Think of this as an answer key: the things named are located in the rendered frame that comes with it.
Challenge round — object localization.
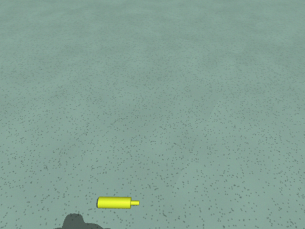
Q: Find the bottle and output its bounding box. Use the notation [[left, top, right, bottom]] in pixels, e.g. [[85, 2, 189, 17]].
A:
[[98, 197, 139, 208]]

